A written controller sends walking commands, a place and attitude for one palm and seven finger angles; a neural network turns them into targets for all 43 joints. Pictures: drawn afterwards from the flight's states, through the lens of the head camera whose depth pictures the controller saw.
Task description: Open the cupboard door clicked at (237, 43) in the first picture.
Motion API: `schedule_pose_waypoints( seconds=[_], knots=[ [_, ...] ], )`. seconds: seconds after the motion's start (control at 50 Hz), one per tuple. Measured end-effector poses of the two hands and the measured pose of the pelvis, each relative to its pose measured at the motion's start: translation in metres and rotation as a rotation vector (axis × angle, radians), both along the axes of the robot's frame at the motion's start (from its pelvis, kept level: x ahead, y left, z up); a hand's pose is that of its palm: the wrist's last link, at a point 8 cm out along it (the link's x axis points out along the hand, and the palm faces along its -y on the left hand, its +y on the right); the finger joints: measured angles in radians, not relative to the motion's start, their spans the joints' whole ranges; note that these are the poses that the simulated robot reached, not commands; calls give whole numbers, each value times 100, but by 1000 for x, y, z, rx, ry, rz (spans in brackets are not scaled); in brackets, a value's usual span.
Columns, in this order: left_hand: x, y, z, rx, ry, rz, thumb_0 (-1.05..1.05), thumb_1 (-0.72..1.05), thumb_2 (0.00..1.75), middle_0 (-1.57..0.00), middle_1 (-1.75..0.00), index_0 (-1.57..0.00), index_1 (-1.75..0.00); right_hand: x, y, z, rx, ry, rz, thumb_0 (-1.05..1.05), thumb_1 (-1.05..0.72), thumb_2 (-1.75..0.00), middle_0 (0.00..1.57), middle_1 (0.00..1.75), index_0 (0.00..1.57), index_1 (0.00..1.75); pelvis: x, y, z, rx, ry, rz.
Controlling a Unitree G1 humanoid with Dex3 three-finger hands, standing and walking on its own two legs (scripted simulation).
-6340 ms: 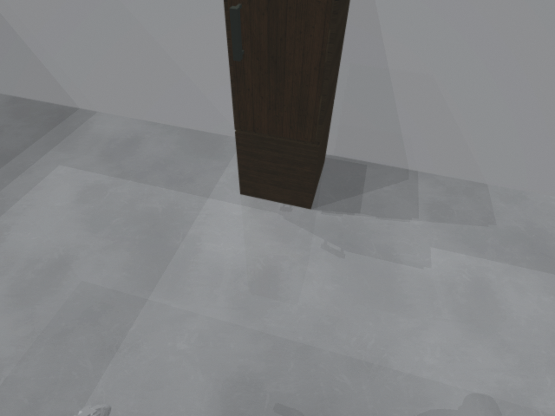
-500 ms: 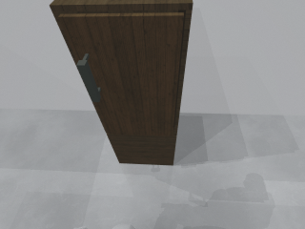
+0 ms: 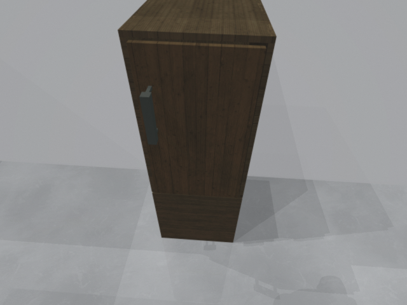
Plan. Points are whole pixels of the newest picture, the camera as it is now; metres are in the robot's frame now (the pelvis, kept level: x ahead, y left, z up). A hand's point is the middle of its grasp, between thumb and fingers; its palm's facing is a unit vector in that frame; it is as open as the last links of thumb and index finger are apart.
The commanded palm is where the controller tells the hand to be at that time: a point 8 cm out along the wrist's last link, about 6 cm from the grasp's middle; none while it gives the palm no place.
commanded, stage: come to a stop and stand still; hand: left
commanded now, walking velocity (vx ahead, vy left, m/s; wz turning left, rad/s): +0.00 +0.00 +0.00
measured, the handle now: (151, 115) +0.59 +0.19 +0.07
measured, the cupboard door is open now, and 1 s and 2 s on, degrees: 0 0 0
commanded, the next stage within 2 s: look again from close up in 0.10 s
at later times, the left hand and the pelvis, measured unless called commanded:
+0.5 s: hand out of the picture +0.08 +0.22 -0.14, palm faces +0.01 -0.95 -0.32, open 7.4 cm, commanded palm none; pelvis +0.01 -0.01 +0.01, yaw +1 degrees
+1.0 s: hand (98, 266) +0.19 +0.22 -0.01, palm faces +0.28 -0.96 -0.09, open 7.6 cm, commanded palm +0.13 +0.26 -0.04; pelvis +0.01 -0.03 +0.00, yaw +2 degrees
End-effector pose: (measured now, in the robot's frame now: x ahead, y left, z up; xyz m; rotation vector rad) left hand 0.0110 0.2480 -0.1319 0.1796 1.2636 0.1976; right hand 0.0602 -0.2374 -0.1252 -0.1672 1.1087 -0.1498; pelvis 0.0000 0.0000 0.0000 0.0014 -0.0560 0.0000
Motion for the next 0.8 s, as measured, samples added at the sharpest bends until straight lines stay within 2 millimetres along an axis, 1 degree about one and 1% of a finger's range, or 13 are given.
schedule_pose_waypoints(
  seconds=[0.06, 0.12, 0.18, 0.22, 0.3, 0.38, 0.48, 0.6, 0.7, 0.8],
  knots=[
    [-12, 5, 3, 12, 26, 10, 1, 91, 90, -20, -30, -20, -30, -4, -1, -1, 2, 19, 5, 0, -90, -90, 20, 30, 20, 30, -1, 0, 2, 2, 0, 0],
    [-17, 8, 6, 24, 43, 16, 1, 91, 90, -20, -30, -20, -30, -10, -6, -1, -5, 46, 3, 0, -90, -90, 20, 30, 20, 30, -1, 0, 4, 5, 1, 0],
    [-17, 10, 9, 34, 50, 13, 1, 91, 90, -20, -30, -20, -30, -17, -16, -1, -21, 77, -1, 0, -90, -90, 20, 30, 20, 30, 0, -1, 6, 7, 4, 2],
    [-13, 12, 11, 40, 48, 8, 1, 91, 90, -20, -30, -20, -30, -21, -23, 0, -34, 96, -5, 0, -90, -90, 20, 30, 20, 30, 0, -2, 7, 8, 6, 3],
    [3, 15, 16, 54, 27, -6, 1, 91, 90, -20, -30, -20, -30, -26, -39, 4, -63, 128, -11, 0, -90, -90, 20, 30, 20, 30, 3, -5, 9, 10, 8, 6],
    [26, 17, 20, 68, -10, -28, 1, 91, 90, -20, -30, -20, -30, -26, -54, 8, -88, 145, -16, 0, -90, -90, 20, 30, 20, 30, 5, -9, 11, 11, 8, 10],
    [57, 17, 27, 82, -61, -56, 1, 91, 90, -20, -30, -20, -30, -19, -66, 12, -105, 146, -14, 0, -91, -90, 20, 30, 20, 30, 9, -14, 14, 10, 9, 13],
    [87, 14, 34, 90, -111, -79, 0, 91, 90, -20, -30, -20, -30, -4, -72, 15, -107, 135, -3, 0, -91, -90, 20, 30, 20, 30, 15, -19, 16, 8, 12, 17],
    [100, 10, 37, 88, -129, -83, 0, 91, 90, -20, -30, -20, -30, 8, -71, 16, -100, 127, 9, 0, -91, -90, 20, 30, 20, 30, 20, -22, 17, 5, 12, 21],
    [101, 6, 35, 78, -120, -77, 0, 91, 90, -20, -30, -20, -30, 17, -68, 17, -93, 126, 19, 0, -91, -90, 20, 30, 20, 30, 23, -23, 18, 2, 13, 24]
  ],
)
